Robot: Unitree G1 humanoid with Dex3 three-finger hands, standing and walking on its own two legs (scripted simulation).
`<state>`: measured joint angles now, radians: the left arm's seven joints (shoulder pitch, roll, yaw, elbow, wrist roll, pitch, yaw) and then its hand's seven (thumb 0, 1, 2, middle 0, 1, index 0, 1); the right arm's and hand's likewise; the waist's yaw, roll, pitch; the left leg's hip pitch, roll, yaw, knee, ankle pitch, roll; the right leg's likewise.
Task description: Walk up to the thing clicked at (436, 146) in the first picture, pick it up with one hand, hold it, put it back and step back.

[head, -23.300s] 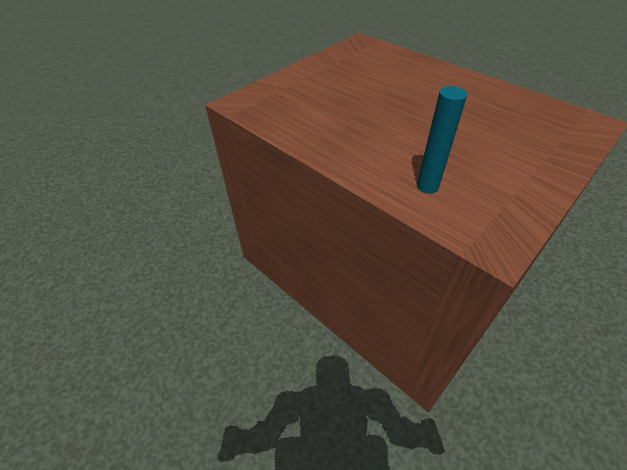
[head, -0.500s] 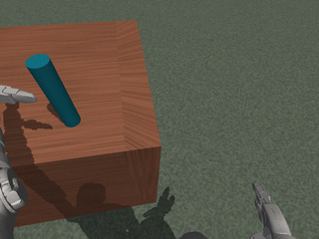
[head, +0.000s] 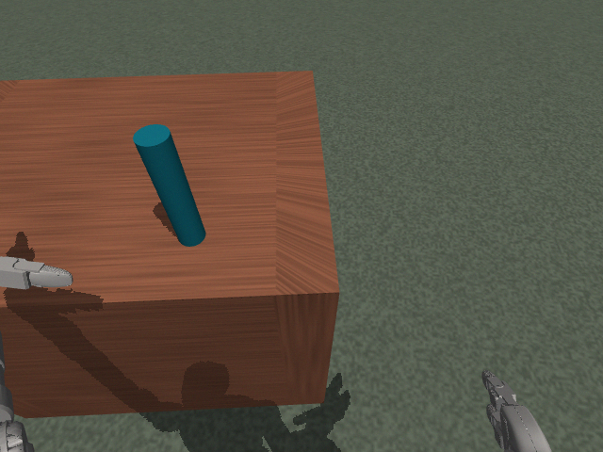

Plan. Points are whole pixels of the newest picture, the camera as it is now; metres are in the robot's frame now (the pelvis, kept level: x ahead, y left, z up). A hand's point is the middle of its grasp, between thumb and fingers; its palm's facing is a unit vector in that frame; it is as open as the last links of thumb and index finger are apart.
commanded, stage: sink last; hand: left
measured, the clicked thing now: (175, 193) +0.49 +0.20 +0.07
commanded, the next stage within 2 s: home in 0.76 s
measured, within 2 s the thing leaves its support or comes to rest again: neither
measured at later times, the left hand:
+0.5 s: hand (78, 415) +0.17 +0.21 +0.12, palm faces +0.31 -0.87 -0.39, open 17.4 cm
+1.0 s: hand (22, 447) +0.15 +0.26 +0.11, palm faces +0.41 -0.80 -0.44, open 17.4 cm
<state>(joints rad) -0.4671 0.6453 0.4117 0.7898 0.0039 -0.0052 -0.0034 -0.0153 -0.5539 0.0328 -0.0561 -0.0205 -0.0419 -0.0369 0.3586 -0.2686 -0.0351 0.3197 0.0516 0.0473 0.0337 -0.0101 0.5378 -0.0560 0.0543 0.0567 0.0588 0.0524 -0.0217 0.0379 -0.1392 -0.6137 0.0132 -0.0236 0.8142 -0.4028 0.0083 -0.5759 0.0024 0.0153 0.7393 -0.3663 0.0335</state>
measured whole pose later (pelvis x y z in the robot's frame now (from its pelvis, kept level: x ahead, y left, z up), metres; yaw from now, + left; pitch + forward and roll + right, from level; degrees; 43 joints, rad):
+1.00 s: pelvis -0.03 -0.03 -0.01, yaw +1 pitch +4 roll +1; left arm 0.53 0.36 0.39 -0.24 -0.10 -0.19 0.04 -0.01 -0.54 0.06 -0.07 -0.05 -0.06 -0.06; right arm 0.47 -0.24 -0.14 0.21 0.05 -0.06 -0.06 -0.01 0.39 -0.16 0.08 0.10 0.08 0.10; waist 0.04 0.02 -0.07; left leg -0.51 -0.01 -0.02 0.83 -0.39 -0.02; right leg -0.51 -0.02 0.01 0.85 -0.41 0.01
